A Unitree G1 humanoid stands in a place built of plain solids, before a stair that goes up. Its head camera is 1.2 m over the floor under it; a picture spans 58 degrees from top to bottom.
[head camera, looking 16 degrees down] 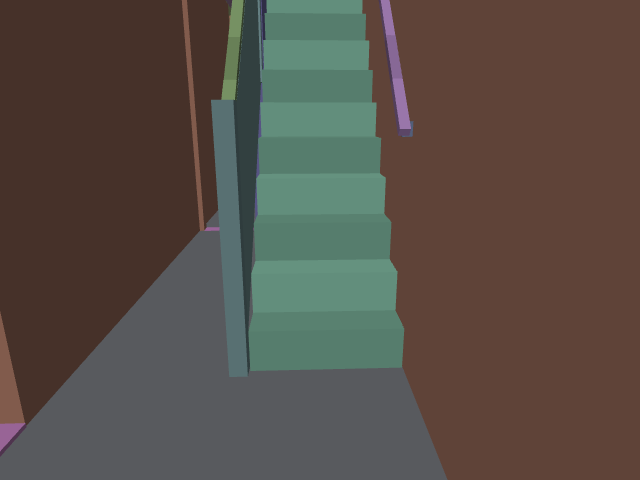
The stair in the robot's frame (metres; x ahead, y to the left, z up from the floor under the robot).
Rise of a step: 0.21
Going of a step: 0.21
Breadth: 0.75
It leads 2 degrees to the left of straight ahead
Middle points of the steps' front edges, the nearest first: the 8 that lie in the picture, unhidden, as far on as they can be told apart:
1.88 -0.03 0.21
2.08 -0.02 0.43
2.29 -0.02 0.64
2.50 -0.01 0.86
2.70 0.00 1.07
2.91 0.01 1.28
3.11 0.02 1.50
3.32 0.02 1.71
